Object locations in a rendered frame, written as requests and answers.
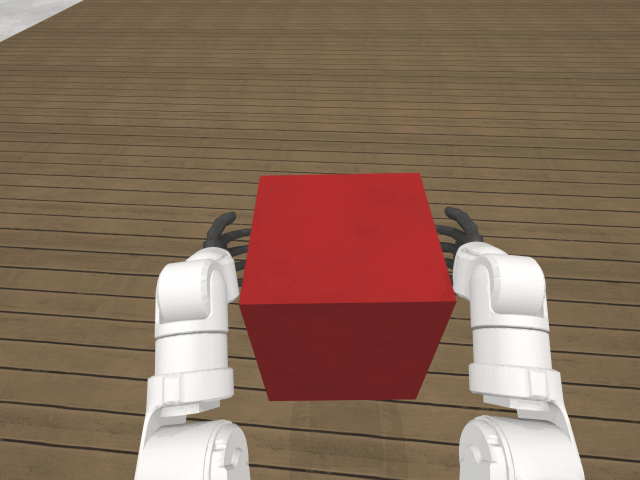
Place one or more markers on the robot right upper arm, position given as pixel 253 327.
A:
pixel 508 448

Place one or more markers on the left robot forearm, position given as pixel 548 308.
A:
pixel 191 354

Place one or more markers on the robot left hand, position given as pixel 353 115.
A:
pixel 216 239

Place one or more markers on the carton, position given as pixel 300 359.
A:
pixel 346 293

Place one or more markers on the right robot forearm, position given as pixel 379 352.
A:
pixel 511 349

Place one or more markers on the robot left upper arm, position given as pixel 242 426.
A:
pixel 208 450

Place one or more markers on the robot right hand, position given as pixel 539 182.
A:
pixel 461 237

